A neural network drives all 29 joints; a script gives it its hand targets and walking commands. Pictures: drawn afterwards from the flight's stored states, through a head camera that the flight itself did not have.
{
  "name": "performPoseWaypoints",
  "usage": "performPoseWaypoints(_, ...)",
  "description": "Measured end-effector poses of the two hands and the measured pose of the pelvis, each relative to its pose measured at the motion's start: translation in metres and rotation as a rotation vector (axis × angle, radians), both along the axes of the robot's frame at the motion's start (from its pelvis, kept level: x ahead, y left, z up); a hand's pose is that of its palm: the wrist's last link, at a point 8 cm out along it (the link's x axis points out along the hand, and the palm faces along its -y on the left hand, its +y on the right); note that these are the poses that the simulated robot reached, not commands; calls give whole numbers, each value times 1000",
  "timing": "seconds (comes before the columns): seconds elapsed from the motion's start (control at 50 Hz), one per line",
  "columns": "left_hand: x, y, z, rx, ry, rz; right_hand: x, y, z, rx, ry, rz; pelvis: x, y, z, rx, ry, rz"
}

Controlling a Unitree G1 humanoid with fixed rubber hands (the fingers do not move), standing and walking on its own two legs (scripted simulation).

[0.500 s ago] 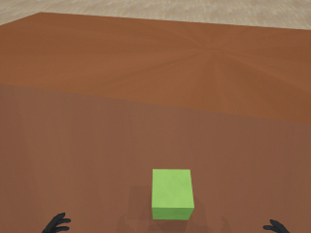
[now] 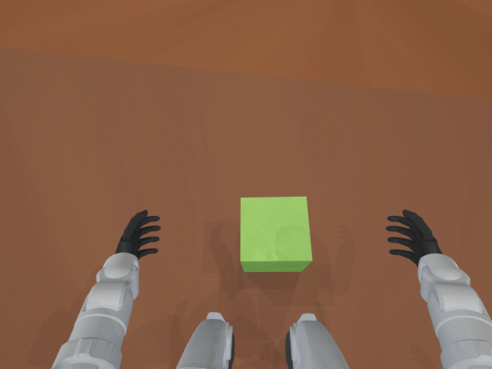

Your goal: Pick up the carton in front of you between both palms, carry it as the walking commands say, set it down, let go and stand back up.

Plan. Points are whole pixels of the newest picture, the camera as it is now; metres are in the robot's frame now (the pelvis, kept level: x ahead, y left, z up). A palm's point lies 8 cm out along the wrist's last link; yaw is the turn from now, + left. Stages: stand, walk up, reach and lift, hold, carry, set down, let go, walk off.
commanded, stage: reach and lift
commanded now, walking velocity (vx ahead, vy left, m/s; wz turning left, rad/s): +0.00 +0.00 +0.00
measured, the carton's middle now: (272, 237) +0.45 -0.04 -0.58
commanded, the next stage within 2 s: none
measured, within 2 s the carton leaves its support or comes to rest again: neither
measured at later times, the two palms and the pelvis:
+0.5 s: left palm (192, 185) +0.46 +0.15 -0.16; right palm (371, 181) +0.47 -0.23 -0.15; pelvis -0.06 -0.01 -0.06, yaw +1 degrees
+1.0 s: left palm (207, 222) +0.45 +0.16 -0.39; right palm (344, 223) +0.45 -0.23 -0.39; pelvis -0.07 +0.00 -0.23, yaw +1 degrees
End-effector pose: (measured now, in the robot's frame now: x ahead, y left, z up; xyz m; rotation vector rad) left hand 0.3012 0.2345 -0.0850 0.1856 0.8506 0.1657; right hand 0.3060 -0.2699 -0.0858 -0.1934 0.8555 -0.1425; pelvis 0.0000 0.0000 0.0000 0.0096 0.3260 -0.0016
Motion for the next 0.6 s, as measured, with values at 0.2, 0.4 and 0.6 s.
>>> performPoseWaypoints(0.2, 69, -37, -31, -53, -101, 19, 69, 13, -29, 66, -102, -2, -46, -6, -30, 7, 174, 1)
performPoseWaypoints(0.4, 141, -71, -52, -106, -185, 34, 144, 34, -49, 127, -189, 8, -70, -10, -57, 16, 326, -3)
performPoseWaypoints(0.6, 164, -83, -101, -113, -199, 28, 169, 43, -98, 130, -201, -4, -51, -11, -68, 20, 481, -3)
